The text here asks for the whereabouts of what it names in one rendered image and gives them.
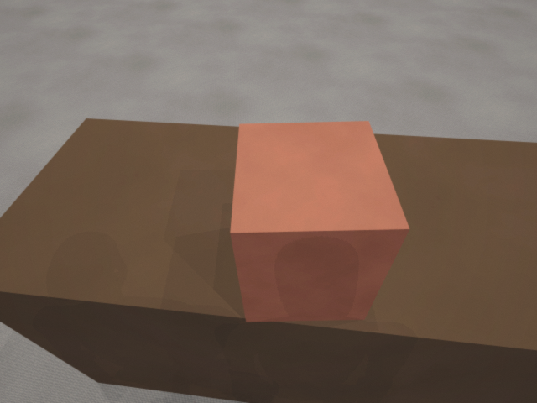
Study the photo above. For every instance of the pedestal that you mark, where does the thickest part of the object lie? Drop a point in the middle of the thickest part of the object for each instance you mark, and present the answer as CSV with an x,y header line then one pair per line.
x,y
117,258

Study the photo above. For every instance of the carton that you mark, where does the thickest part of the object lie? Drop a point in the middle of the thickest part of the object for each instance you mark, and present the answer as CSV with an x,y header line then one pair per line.
x,y
316,222

